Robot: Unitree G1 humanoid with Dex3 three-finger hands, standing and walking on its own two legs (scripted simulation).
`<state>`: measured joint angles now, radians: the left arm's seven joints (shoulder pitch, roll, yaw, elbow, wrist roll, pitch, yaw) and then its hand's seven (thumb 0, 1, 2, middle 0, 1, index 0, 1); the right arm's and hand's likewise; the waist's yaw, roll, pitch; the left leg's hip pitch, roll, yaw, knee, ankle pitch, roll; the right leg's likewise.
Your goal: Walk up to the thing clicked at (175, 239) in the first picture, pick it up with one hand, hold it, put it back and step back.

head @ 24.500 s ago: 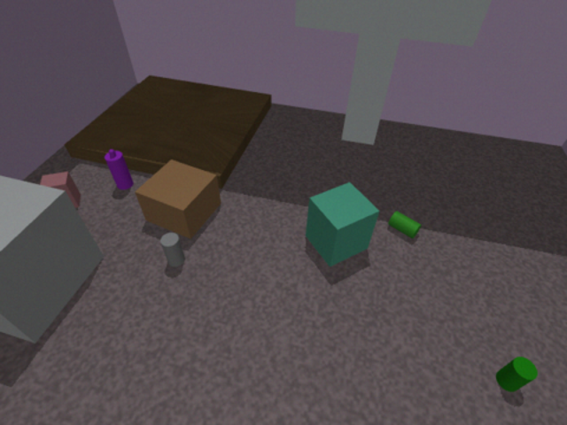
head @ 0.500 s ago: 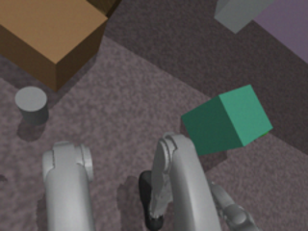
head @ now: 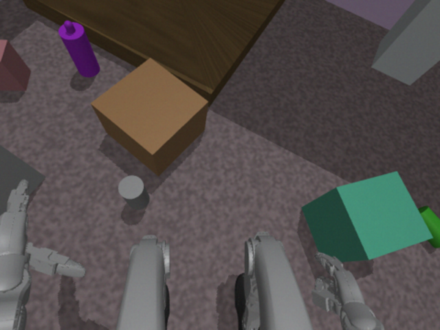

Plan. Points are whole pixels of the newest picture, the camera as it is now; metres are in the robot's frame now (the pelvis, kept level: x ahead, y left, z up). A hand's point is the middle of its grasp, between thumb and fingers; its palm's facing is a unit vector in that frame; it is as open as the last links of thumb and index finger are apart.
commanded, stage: home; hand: left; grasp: from the side
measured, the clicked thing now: (135, 193) +0.47 +0.22 -0.44
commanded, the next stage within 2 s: none
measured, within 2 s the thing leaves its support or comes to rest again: neither
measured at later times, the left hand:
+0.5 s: hand (42, 251) +0.25 +0.20 +0.11, palm faces +0.15 -0.93 -0.34, open 17.4 cm
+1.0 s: hand (20, 277) +0.23 +0.19 +0.15, palm faces +0.17 -0.94 -0.30, open 17.7 cm
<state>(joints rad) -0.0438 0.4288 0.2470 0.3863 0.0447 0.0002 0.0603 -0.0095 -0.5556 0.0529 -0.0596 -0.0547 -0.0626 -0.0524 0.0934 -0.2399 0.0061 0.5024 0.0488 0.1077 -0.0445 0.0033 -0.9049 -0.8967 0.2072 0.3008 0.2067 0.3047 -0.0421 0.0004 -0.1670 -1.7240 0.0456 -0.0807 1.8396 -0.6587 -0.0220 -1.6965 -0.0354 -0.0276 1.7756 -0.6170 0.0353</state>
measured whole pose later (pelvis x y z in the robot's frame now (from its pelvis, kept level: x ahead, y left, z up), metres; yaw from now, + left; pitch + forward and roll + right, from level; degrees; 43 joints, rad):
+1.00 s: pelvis +0.07 +0.00 +0.21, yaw +3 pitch +8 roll -2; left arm 0.46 0.20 -0.01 -0.02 0.00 0.29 0.15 -0.01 -0.59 0.03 -0.05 -0.05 -0.05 -0.04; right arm 0.27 -0.21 0.03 0.49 0.01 -0.12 -0.18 0.01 -0.90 -0.90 0.21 0.30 0.21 0.30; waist -0.02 0.04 -0.11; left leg -0.64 0.05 -0.04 0.98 -0.48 -0.03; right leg -0.61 -0.04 -0.05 0.92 -0.45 0.03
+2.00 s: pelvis +0.06 +0.00 +0.21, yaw +3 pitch +7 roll -2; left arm 0.45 0.19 0.00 0.02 0.00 0.27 0.14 -0.01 -0.55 0.05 -0.05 -0.06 -0.05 -0.05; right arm 0.28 -0.20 0.03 0.53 0.01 -0.15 -0.18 0.01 -0.91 -0.90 0.21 0.30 0.21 0.30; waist -0.02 0.04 -0.10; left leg -0.61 0.05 -0.03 0.95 -0.45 -0.03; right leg -0.59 -0.03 -0.05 0.90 -0.42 0.03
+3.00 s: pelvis +0.06 +0.00 +0.23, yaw +3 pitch +0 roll +0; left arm 0.25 0.32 0.02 0.68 0.05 0.02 0.02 0.01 0.81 0.88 -0.20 -0.30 -0.20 -0.30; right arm 0.20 -0.31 -0.04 0.83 -0.05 -0.02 -0.01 0.01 -0.91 -0.89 0.21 0.30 0.21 0.30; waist 0.01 -0.01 0.02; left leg -0.40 0.02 0.01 0.79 -0.40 -0.02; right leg -0.41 -0.06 -0.02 0.80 -0.39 0.03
